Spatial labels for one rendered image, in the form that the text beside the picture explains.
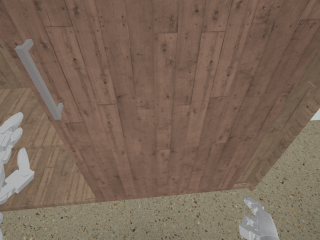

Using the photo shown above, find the wardrobe door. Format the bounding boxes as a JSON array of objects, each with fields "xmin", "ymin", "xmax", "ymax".
[
  {"xmin": 235, "ymin": 46, "xmax": 320, "ymax": 184},
  {"xmin": 0, "ymin": 0, "xmax": 320, "ymax": 203}
]

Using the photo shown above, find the right robot hand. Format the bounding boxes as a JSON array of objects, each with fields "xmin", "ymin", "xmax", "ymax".
[{"xmin": 239, "ymin": 196, "xmax": 279, "ymax": 240}]

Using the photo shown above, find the left robot hand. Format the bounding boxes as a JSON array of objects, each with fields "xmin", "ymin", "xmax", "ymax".
[{"xmin": 0, "ymin": 112, "xmax": 35, "ymax": 205}]

